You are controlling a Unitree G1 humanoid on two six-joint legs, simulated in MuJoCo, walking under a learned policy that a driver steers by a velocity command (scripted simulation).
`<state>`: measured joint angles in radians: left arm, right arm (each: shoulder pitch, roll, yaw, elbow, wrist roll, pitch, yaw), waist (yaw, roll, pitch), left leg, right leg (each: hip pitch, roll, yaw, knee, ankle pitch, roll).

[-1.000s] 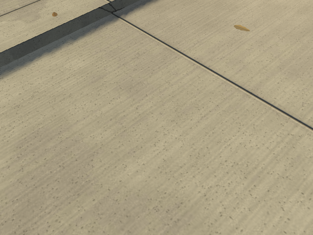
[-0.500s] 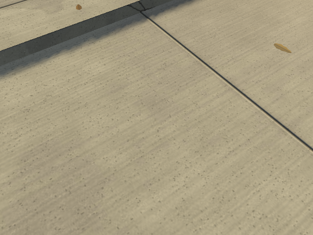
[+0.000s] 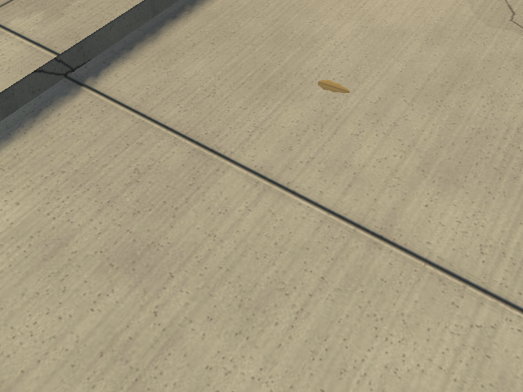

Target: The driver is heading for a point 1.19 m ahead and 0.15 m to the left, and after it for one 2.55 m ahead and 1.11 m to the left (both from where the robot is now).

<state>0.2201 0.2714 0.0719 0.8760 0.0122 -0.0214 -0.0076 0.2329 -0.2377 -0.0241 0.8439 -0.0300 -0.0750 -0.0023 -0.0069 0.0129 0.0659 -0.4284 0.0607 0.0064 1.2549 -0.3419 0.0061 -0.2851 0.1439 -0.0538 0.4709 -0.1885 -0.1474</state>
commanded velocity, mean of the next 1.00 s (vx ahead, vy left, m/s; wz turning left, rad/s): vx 0.50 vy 0.00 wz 0.19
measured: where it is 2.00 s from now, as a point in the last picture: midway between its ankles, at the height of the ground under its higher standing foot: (211, 218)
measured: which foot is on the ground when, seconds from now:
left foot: up 0.00-0.38, down 0.40-0.94, up 0.96-1.00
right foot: down 0.00-0.42, up 0.44-0.92, down 0.94-1.00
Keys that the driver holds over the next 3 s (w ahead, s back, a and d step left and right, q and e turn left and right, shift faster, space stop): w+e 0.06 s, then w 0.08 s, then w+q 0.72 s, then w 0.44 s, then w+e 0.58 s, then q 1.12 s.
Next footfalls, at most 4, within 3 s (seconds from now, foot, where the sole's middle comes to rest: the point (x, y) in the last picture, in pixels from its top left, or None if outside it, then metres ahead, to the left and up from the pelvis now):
0.40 left None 0.39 0.12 -0.77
0.94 right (277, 300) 0.70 -0.01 -0.77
1.44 left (181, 251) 0.87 0.27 -0.77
1.96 right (239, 174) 1.17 0.10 -0.77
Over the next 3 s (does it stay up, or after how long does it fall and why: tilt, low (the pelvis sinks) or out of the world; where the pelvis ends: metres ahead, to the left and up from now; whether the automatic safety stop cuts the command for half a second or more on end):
stays up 1.12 0.18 0.01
